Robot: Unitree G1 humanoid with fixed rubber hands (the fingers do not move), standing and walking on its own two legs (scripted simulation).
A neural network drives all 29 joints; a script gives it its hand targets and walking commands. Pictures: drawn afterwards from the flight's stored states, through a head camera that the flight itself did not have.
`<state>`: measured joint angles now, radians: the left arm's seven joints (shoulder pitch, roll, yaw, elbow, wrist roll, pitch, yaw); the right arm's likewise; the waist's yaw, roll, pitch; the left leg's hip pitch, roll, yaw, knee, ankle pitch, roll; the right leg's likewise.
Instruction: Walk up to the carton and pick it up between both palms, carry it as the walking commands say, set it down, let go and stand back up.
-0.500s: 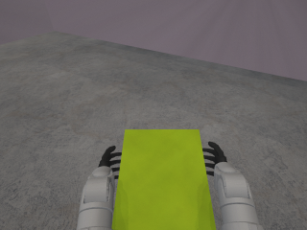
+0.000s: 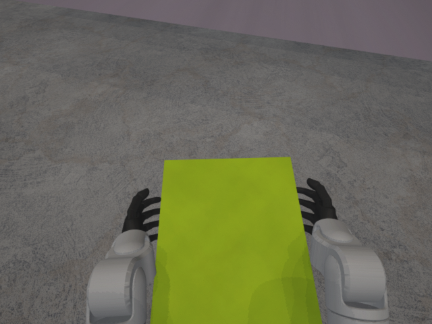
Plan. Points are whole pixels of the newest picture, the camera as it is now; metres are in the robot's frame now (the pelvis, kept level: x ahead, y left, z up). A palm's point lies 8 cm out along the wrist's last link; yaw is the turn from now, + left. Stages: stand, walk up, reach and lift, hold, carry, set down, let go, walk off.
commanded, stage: carry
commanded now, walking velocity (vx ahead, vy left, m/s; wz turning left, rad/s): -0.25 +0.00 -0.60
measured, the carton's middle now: (229, 247) +0.28 +0.01 +0.01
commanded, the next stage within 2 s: none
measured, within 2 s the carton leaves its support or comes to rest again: neither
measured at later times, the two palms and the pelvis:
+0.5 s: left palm out of the picture +0.14 +0.06 +0.09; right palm out of the picture +0.06 -0.22 +0.10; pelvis -0.16 +0.00 +0.00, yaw -17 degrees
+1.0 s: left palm out of the picture -0.05 -0.01 +0.09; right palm out of the picture -0.24 -0.24 +0.08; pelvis -0.35 +0.04 +0.00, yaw -37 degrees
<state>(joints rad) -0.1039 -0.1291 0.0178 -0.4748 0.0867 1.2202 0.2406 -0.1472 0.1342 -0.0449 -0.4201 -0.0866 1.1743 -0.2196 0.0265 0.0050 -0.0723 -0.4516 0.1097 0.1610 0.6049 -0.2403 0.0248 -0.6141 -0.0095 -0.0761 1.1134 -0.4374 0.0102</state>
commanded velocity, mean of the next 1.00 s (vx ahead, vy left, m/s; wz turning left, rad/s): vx -0.25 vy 0.00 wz -0.60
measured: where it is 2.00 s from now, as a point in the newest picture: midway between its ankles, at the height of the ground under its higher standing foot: outside the picture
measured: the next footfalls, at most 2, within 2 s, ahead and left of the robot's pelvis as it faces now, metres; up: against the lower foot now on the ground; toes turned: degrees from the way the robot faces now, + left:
right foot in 0.14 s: -0.03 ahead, -0.14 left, +0.00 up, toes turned -13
left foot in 0.54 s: -0.13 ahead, +0.11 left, +0.00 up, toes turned -13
